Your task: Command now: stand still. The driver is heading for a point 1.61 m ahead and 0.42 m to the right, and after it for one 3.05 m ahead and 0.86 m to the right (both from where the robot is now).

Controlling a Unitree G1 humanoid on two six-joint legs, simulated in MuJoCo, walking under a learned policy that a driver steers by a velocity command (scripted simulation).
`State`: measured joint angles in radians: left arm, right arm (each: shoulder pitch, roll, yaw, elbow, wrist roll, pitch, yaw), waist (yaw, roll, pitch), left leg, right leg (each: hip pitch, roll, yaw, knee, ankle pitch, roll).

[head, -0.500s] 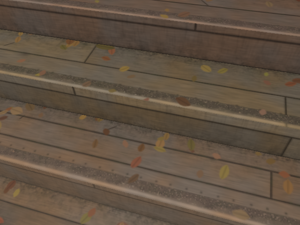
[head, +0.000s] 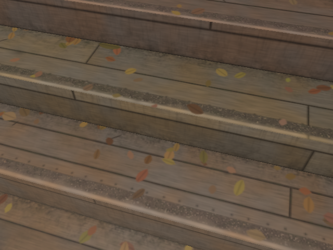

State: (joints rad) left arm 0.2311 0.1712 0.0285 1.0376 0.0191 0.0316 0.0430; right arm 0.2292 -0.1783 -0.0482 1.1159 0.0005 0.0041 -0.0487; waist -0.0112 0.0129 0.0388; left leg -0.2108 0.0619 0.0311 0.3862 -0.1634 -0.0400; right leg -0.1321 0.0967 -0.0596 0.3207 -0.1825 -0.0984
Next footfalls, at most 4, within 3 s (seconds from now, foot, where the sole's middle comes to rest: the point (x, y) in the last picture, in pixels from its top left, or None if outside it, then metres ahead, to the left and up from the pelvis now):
2.10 left None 0.36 0.26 -0.62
2.74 right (170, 188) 0.59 0.02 -0.45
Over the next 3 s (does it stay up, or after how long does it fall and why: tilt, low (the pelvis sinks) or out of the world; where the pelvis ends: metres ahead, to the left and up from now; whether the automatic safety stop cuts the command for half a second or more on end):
stays up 0.61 0.13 0.29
